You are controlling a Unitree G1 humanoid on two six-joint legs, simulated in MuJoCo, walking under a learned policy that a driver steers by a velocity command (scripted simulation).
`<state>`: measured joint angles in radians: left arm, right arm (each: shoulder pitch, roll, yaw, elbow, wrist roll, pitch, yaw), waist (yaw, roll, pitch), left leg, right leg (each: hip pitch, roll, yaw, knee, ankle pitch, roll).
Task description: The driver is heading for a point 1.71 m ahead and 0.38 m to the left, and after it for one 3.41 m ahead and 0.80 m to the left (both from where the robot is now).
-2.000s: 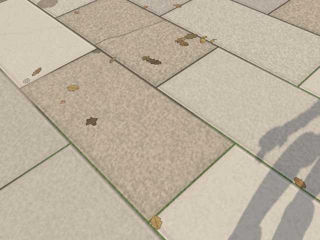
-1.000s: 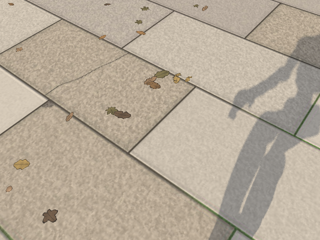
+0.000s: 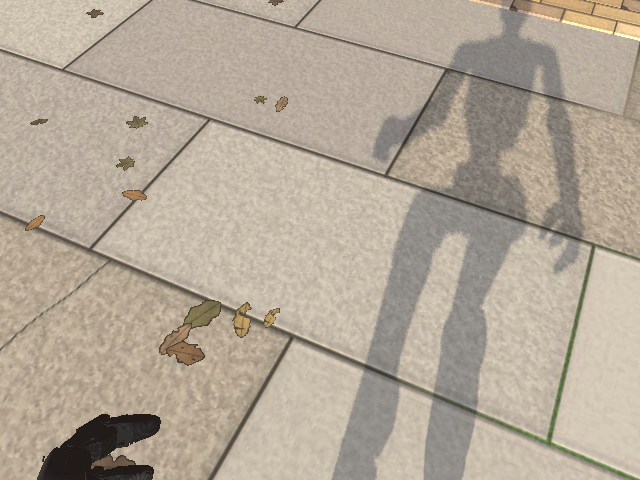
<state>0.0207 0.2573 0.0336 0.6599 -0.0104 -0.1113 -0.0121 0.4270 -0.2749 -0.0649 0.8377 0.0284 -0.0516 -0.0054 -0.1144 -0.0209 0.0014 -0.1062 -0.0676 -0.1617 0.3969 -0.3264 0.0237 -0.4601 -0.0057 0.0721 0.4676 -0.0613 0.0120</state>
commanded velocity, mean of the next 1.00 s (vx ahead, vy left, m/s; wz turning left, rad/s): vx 0.50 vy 0.00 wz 0.40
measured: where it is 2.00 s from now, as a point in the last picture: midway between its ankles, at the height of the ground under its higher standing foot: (140, 277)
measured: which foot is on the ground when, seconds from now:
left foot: down 0.00-0.02, up 0.04-0.50, down 0.52-1.00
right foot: up 0.00-0.00, down 0.02-0.52, up 0.54-1.00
